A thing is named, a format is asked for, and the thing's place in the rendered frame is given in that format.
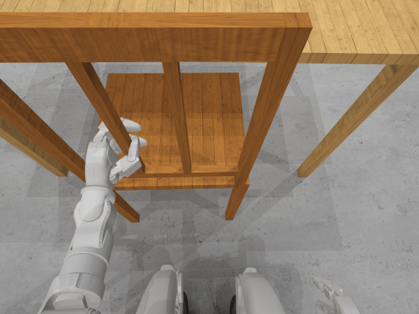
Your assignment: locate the robot thigh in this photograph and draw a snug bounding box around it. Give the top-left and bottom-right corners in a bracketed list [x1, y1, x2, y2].
[136, 270, 183, 314]
[235, 272, 287, 314]

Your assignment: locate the robot right thigh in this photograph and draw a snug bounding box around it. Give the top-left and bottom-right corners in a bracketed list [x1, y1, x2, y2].
[235, 272, 287, 314]

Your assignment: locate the robot left hand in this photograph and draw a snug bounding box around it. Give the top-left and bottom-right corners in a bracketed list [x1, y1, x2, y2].
[85, 118, 148, 190]

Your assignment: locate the robot left forearm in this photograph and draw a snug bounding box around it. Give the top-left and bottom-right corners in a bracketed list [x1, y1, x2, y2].
[38, 185, 117, 314]

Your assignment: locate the table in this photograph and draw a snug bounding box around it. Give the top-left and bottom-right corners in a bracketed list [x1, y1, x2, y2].
[0, 0, 419, 177]

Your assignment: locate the robot right hand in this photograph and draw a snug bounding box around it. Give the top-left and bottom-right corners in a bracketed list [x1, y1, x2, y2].
[312, 276, 361, 314]

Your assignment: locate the robot left thigh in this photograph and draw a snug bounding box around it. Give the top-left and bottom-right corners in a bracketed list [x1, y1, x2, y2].
[136, 270, 183, 314]

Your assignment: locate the chair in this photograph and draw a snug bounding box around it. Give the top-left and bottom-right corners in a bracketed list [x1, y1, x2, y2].
[0, 12, 313, 222]

